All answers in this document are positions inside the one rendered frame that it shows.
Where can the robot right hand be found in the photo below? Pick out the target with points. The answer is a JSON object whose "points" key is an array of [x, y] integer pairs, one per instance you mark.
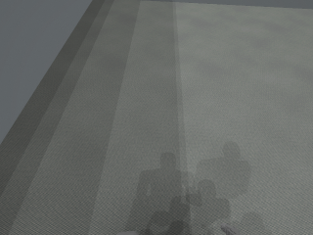
{"points": [[230, 230]]}

